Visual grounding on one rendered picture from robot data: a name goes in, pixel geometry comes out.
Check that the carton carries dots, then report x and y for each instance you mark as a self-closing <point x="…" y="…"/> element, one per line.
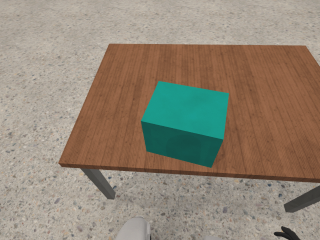
<point x="185" y="123"/>

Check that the left robot thigh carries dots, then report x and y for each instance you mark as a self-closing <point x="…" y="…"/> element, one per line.
<point x="135" y="229"/>

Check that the table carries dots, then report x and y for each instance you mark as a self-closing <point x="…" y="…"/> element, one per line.
<point x="272" y="127"/>

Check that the robot right hand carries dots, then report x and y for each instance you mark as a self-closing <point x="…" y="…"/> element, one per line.
<point x="287" y="233"/>

